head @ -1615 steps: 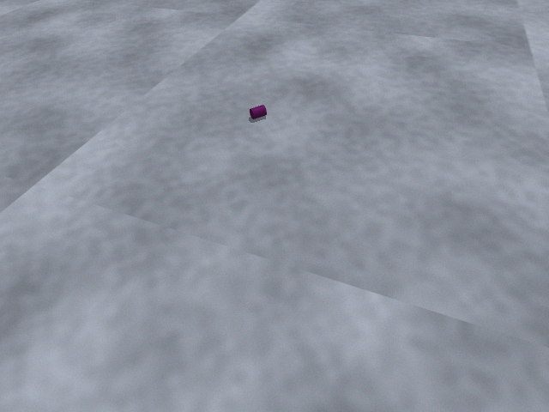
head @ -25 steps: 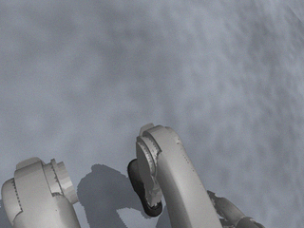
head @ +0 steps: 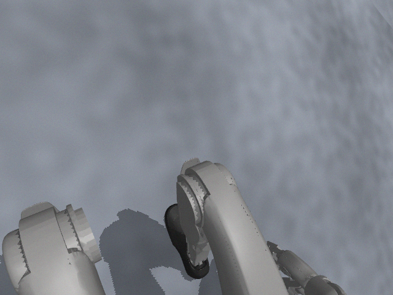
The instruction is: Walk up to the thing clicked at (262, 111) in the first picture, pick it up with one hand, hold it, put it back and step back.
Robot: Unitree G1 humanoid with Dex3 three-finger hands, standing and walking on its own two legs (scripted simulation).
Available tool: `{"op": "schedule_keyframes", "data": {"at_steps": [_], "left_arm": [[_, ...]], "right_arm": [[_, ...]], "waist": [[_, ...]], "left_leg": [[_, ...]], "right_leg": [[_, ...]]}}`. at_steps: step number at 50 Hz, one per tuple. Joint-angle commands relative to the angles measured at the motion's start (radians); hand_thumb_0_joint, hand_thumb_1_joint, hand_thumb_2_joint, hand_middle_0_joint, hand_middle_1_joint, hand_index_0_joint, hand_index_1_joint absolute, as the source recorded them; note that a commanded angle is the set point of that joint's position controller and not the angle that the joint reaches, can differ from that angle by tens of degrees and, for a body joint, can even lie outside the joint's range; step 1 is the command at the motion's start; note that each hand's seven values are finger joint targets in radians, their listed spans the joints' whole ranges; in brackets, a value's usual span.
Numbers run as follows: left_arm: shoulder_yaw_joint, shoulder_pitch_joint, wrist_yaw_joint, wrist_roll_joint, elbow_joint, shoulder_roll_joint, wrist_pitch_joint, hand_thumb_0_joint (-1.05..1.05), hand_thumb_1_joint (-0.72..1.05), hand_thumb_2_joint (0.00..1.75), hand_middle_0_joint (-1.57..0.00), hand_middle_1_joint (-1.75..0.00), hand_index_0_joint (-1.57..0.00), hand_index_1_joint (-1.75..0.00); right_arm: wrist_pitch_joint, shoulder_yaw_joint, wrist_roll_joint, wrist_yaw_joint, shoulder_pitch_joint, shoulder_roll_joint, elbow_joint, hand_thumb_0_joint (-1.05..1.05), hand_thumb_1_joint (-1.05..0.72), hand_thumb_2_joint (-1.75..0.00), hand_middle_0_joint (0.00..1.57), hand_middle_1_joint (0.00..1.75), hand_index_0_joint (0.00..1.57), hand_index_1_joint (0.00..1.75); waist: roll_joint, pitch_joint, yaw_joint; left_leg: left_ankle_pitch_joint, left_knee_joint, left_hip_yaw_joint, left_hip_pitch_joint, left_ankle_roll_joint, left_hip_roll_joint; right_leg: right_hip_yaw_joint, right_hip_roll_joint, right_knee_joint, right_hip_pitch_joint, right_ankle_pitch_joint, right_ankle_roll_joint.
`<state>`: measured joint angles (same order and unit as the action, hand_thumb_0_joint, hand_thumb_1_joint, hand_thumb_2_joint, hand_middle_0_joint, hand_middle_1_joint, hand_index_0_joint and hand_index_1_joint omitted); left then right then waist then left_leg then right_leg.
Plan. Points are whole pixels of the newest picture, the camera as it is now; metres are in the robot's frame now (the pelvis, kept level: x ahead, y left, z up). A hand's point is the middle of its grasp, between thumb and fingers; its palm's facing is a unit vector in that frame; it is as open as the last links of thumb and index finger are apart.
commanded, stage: open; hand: left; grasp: from above
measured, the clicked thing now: out of the picture +0.45 +0.36 -0.27
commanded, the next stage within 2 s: withdraw in 0.08 s
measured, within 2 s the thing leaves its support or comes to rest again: neither
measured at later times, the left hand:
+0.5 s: hand out of the picture +0.45 +0.37 -0.18, palm faces -0.27 -0.10 -0.96, open 13.8 cm
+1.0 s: hand out of the picture +0.41 +0.36 -0.11, palm faces -0.48 -0.12 -0.87, open 13.7 cm
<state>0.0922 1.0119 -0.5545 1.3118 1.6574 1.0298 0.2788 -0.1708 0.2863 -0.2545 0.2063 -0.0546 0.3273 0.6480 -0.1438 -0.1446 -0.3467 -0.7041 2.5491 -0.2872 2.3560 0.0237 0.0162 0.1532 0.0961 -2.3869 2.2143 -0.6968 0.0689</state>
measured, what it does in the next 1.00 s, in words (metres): stands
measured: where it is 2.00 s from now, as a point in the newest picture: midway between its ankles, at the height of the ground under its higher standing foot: (145, 277)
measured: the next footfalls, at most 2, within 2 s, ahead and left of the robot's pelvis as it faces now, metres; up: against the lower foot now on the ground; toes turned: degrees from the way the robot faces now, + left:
none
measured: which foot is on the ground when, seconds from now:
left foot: down 0.00-1.00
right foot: down 0.00-1.00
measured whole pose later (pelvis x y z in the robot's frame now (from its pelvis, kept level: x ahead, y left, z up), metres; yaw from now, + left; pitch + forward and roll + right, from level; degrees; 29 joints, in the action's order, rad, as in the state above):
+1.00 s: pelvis -0.02 -0.01 +0.04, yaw +6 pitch +31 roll -10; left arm 0.02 0.99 -0.23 1.22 1.40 0.84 0.25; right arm 0.00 0.13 -0.12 0.12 -0.15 0.33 0.66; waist -0.03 0.02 -0.24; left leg -0.61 2.34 -0.18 2.29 0.02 0.01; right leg 0.08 0.04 -2.26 2.17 -0.65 0.05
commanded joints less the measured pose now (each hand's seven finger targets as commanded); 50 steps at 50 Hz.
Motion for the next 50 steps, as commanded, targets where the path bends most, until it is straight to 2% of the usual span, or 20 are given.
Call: {"op": "schedule_keyframes", "data": {"at_steps": [1,3,8,10,11,13,14,15,17,20,23,25,29,33,34,36,37,43,47,50], "left_arm": [[0.010,0.240,-0.030,-0.010,-0.114,0.214,0.012,0.00,-0.42,0.91,-0.14,-0.92,-0.15,-0.92],[0.026,0.233,-0.037,-0.007,-0.101,0.242,0.018,0.00,-0.43,0.92,-0.14,-0.94,-0.14,-0.93],[-0.004,0.252,-0.039,-0.001,-0.115,0.215,0.022,0.00,-0.46,0.96,-0.10,-0.98,-0.10,-0.97],[0.022,0.225,-0.048,0.004,-0.094,0.248,0.015,0.00,-0.46,0.93,-0.10,-0.99,-0.12,-0.97],[0.016,0.272,-0.049,-0.003,-0.166,0.241,0.017,0.00,-0.46,0.93,-0.10,-0.98,-0.12,-0.96],[0.057,0.265,-0.063,-0.008,-0.205,0.268,0.006,0.00,-0.46,0.92,-0.11,-0.96,-0.13,-0.95],[0.064,0.253,-0.068,-0.015,-0.204,0.260,-0.003,0.00,-0.46,0.93,-0.10,-0.96,-0.12,-0.95],[0.056,0.227,-0.069,-0.007,-0.173,0.237,-0.021,0.00,-0.48,0.94,-0.09,-0.98,-0.11,-0.96],[0.080,0.259,-0.081,-0.020,-0.232,0.232,-0.051,0.00,-0.48,0.95,-0.08,-0.99,-0.10,-0.97],[0.092,0.245,-0.067,-0.052,-0.315,0.201,-0.110,0.00,-0.50,0.96,-0.07,-0.99,-0.08,-0.98],[0.084,0.223,-0.011,-0.101,-0.427,0.138,-0.170,0.00,-0.50,0.96,-0.08,-0.98,-0.08,-0.97],[0.030,0.204,0.056,-0.137,-0.484,0.043,-0.203,0.00,-0.51,0.97,-0.08,-0.98,-0.08,-0.98],[-0.048,0.206,0.210,-0.176,-0.539,-0.045,-0.238,0.00,-0.51,0.98,-0.08,-0.98,-0.08,-0.98],[-0.077,0.207,0.347,-0.181,-0.523,-0.078,-0.220,0.00,-0.47,0.95,-0.12,-0.96,-0.12,-0.96],[-0.073,0.217,0.371,-0.179,-0.529,-0.061,-0.207,0.00,-0.47,0.95,-0.12,-0.95,-0.12,-0.96],[-0.059,0.189,0.394,-0.179,-0.486,-0.043,-0.180,0.00,-0.47,0.96,-0.12,-0.96,-0.12,-0.96],[-0.062,0.184,0.400,-0.176,-0.473,-0.049,-0.165,0.00,-0.46,0.95,-0.12,-0.96,-0.13,-0.95],[-0.045,0.217,0.366,-0.142,-0.413,0.002,-0.060,0.00,-0.44,0.94,-0.13,-0.94,-0.13,-0.93],[-0.036,0.325,0.280,-0.098,-0.414,0.040,-0.011,0.00,-0.44,0.93,-0.13,-0.94,-0.14,-0.93],[-0.002,0.382,0.208,-0.064,-0.406,0.090,0.002,0.00,-0.45,0.93,-0.12,-0.95,-0.13,-0.94]], "right_arm": [[0.004,-0.098,0.001,-0.014,-0.178,0.320,0.006,0.00,-0.89,-0.90,0.20,0.30,0.20,0.30],[0.009,-0.099,0.003,-0.018,-0.180,0.325,0.006,0.00,-0.90,-0.90,0.20,0.30,0.20,0.30],[0.010,-0.097,0.001,-0.020,-0.171,0.320,0.007,0.00,-0.89,-0.90,0.20,0.30,0.20,0.30],[0.011,-0.096,0.001,-0.022,-0.179,0.323,0.004,0.00,-0.90,-0.90,0.20,0.30,0.20,0.30],[0.008,-0.097,0.005,-0.020,-0.182,0.315,0.007,0.00,-0.90,-0.90,0.20,0.30,0.20,0.30],[0.007,-0.102,0.001,-0.017,-0.176,0.316,0.003,0.00,-0.90,-0.90,0.20,0.30,0.20,0.30],[0.006,-0.110,0.006,-0.015,-0.172,0.317,0.002,0.00,-0.90,-0.90,0.20,0.30,0.20,0.30],[0.004,-0.117,0.006,-0.009,-0.176,0.308,0.006,0.00,-0.90,-0.90,0.20,0.30,0.20,0.30],[0.004,-0.129,0.010,-0.001,-0.188,0.304,0.011,0.00,-0.90,-0.90,0.20,0.30,0.20,0.30],[0.006,-0.165,0.030,0.015,-0.189,0.289,0.013,0.00,-0.90,-0.90,0.20,0.30,0.20,0.30],[0.020,-0.211,0.060,0.025,-0.210,0.274,0.017,0.00,-0.90,-0.90,0.20,0.30,0.20,0.30],[0.033,-0.245,0.092,0.028,-0.218,0.263,0.024,0.00,-0.90,-0.90,0.20,0.30,0.20,0.30],[0.085,-0.286,0.139,0.018,-0.275,0.240,0.032,0.00,-0.90,-0.90,0.20,0.30,0.20,0.30],[0.138,-0.295,0.158,-0.017,-0.293,0.239,0.022,0.00,-0.90,-0.90,0.20,0.30,0.20,0.30],[0.149,-0.294,0.162,-0.026,-0.292,0.228,0.009,0.00,-0.90,-0.90,0.20,0.30,0.20,0.30],[0.162,-0.282,0.165,-0.049,-0.285,0.221,-0.006,0.00,-0.90,-0.90,0.20,0.30,0.20,0.30],[0.167,-0.273,0.160,-0.058,-0.282,0.220,-0.016,0.00,-0.90,-0.90,0.20,0.30,0.20,0.30],[0.175,-0.236,0.145,-0.097,-0.264,0.206,-0.022,0.00,-0.90,-0.90,0.20,0.30,0.20,0.30],[0.172,-0.220,0.127,-0.105,-0.262,0.210,-0.012,0.00,-0.89,-0.90,0.20,0.30,0.20,0.30],[0.165,-0.215,0.110,-0.106,-0.272,0.225,-0.001,0.00,-0.89,-0.89,0.20,0.30,0.20,0.30]], "waist": [[0.541,0.635,-0.043],[0.531,0.635,-0.039],[0.544,0.619,-0.044],[0.524,0.631,-0.037],[0.548,0.646,-0.025],[0.622,0.740,-0.002],[0.626,0.747,0.011],[0.631,0.719,0.003],[0.653,0.757,0.014],[0.703,0.810,0.057],[0.703,0.882,0.089],[0.697,0.890,0.100],[0.527,0.869,0.080],[0.395,0.761,0.069],[0.357,0.768,0.070],[0.311,0.709,0.085],[0.278,0.690,0.077],[0.300,0.710,0.082],[0.420,0.752,0.073],[0.479,0.801,0.070]], "left_leg": [[0.230,-0.253,0.118,-0.541,-0.021,0.039],[0.212,-0.249,0.123,-0.511,-0.024,0.039],[0.207,-0.249,0.124,-0.513,-0.023,0.040],[0.206,-0.248,0.125,-0.507,-0.027,0.040],[0.219,-0.252,0.129,-0.528,-0.023,0.037],[0.273,-0.267,0.125,-0.609,-0.013,0.039],[0.279,-0.273,0.121,-0.616,-0.009,0.040],[0.274,-0.273,0.129,-0.606,-0.010,0.041],[0.288,-0.269,0.141,-0.605,-0.012,0.038],[0.284,-0.289,0.159,-0.616,-0.011,0.034],[0.273,-0.330,0.172,-0.626,-0.012,0.025],[0.236,-0.382,0.168,-0.646,-0.011,0.023],[0.193,-0.414,0.189,-0.585,-0.038,0.012],[0.182,-0.434,0.184,-0.536,-0.046,-0.002],[0.162,-0.434,0.193,-0.513,-0.052,-0.007],[0.142,-0.437,0.204,-0.470,-0.055,-0.015],[0.134,-0.432,0.209,-0.450,-0.058,-0.018],[0.125,-0.424,0.220,-0.460,-0.058,-0.016],[0.106,-0.431,0.207,-0.529,-0.043,-0.007],[0.139,-0.406,0.210,-0.572,-0.037,-0.008]], "right_leg": [[0.130,0.022,0.198,-0.305,0.289,-0.087],[0.122,0.022,0.204,-0.318,0.279,-0.087],[0.125,0.024,0.200,-0.296,0.276,-0.086],[0.119,0.024,0.207,-0.318,0.278,-0.084],[0.120,0.020,0.200,-0.309,0.284,-0.086],[0.127,0.019,0.186,-0.324,0.320,-0.089],[0.130,0.015,0.178,-0.304,0.322,-0.091],[0.125,0.020,0.179,-0.294,0.320,-0.092],[0.118,0.019,0.187,-0.297,0.342,-0.090],[0.098,0.014,0.192,-0.268,0.335,-0.098],[0.082,0.006,0.213,-0.269,0.318,-0.103],[0.071,-0.003,0.233,-0.238,0.280,-0.108],[0.027,0.001,0.327,-0.320,0.255,-0.104],[0.020,-0.015,0.372,-0.313,0.226,-0.111],[0.011,-0.014,0.385,-0.332,0.200,-0.111],[0.002,-0.023,0.404,-0.340,0.164,-0.113],[0.003,-0.024,0.419,-0.353,0.148,-0.111],[-0.010,-0.028,0.411,-0.357,0.134,-0.105],[0.007,-0.023,0.359,-0.289,0.122,-0.109],[0.015,-0.028,0.333,-0.275,0.159,-0.108]]}}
